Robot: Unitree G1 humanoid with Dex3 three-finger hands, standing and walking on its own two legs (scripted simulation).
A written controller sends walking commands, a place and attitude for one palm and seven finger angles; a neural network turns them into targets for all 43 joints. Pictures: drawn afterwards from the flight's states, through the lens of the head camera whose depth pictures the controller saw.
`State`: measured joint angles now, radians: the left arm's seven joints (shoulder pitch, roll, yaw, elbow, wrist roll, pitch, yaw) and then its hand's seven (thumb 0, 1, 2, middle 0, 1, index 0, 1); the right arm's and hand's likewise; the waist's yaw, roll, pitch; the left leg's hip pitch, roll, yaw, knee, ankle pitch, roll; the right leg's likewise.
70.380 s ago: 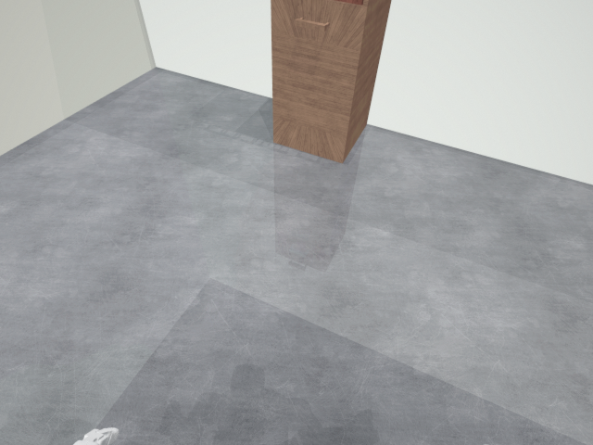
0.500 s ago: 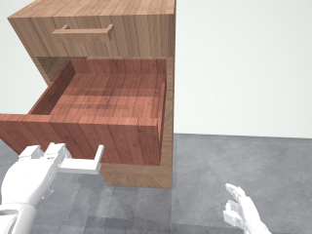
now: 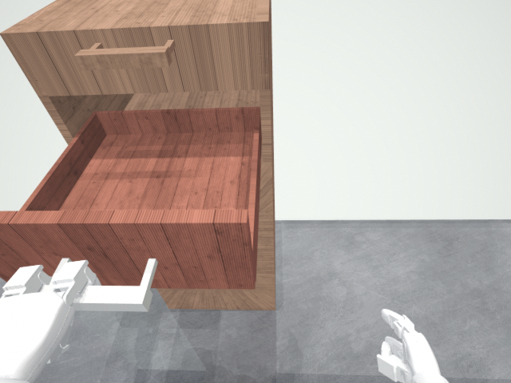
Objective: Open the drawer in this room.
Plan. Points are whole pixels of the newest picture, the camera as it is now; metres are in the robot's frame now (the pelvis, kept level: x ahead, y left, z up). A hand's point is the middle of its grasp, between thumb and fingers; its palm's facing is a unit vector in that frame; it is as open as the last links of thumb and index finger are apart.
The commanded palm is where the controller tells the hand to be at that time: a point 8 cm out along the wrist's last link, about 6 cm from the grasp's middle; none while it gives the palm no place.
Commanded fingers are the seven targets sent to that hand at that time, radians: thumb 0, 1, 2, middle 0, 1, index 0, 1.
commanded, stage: pull the drawer open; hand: left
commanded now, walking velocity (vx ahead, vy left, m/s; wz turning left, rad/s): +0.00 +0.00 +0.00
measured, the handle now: (100, 282) +0.21 +0.23 +0.12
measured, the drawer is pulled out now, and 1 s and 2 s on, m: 0.30 0.30 0.30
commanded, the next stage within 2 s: open the thumb to release the handle in 0.14 s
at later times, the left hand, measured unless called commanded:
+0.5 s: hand (44, 325) +0.16 +0.28 +0.11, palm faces +0.07 -0.02 -1.00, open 7.3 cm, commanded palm +0.13 +0.27 +0.16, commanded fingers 0.00 -0.08 0.48 -0.33 -1.25 -0.33 -1.25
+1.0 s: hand (58, 333) +0.16 +0.27 +0.09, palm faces +0.05 -0.06 -1.00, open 13.8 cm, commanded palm +0.13 +0.27 +0.15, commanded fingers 0.00 -0.50 0.30 -0.30 -1.20 -0.30 -1.20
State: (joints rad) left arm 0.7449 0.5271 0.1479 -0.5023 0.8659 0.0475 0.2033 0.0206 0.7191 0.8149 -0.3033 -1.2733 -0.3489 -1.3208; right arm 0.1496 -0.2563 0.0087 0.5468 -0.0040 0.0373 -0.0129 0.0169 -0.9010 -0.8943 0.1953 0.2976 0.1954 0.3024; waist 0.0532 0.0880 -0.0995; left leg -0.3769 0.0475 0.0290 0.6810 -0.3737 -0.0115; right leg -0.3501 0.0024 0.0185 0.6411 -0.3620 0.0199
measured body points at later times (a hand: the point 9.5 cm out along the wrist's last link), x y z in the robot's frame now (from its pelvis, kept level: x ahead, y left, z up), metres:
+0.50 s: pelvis -0.01 -0.01 +0.00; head +0.00 -0.04 +0.45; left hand +0.15 +0.28 +0.16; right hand +0.21 -0.20 -0.09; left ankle -0.02 +0.12 -0.72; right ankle -0.02 -0.13 -0.72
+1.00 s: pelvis -0.02 -0.01 +0.01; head -0.01 -0.03 +0.45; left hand +0.15 +0.27 +0.15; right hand +0.21 -0.21 -0.09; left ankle -0.02 +0.12 -0.72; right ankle -0.02 -0.13 -0.72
